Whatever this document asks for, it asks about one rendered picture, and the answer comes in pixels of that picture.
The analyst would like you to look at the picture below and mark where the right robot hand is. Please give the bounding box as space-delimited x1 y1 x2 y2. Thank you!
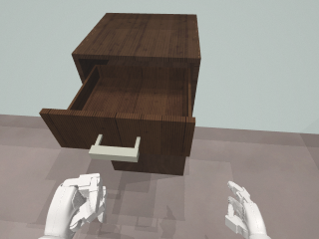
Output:
225 181 267 239

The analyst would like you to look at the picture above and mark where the handle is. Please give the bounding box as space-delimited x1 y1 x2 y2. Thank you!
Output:
89 134 141 162

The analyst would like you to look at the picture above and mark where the cabinet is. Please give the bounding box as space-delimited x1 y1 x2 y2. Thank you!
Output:
71 13 201 176

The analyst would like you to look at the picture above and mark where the drawer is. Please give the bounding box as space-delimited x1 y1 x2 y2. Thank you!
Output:
39 65 196 157

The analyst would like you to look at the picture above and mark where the left robot hand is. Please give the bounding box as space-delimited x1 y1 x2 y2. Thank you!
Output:
44 173 108 239

